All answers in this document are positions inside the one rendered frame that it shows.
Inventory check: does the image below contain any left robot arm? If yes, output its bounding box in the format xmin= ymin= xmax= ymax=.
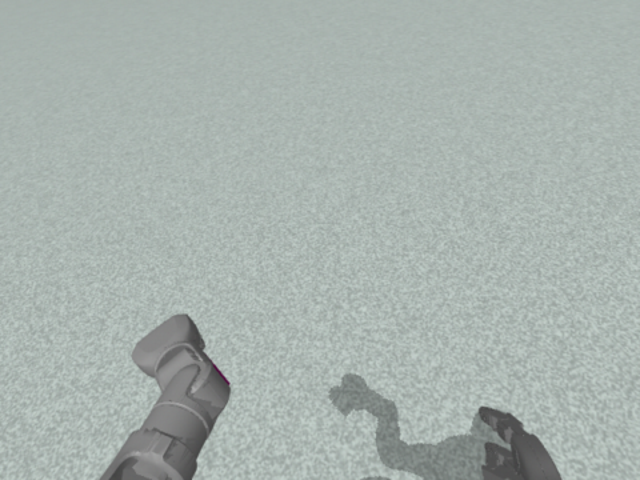
xmin=99 ymin=341 xmax=231 ymax=480

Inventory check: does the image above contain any cube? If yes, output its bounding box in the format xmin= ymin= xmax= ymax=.
xmin=208 ymin=357 xmax=230 ymax=385

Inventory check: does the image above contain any right robot hand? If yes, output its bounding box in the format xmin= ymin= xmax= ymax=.
xmin=479 ymin=406 xmax=562 ymax=480

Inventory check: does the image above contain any left robot hand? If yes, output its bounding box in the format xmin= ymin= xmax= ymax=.
xmin=131 ymin=314 xmax=205 ymax=378

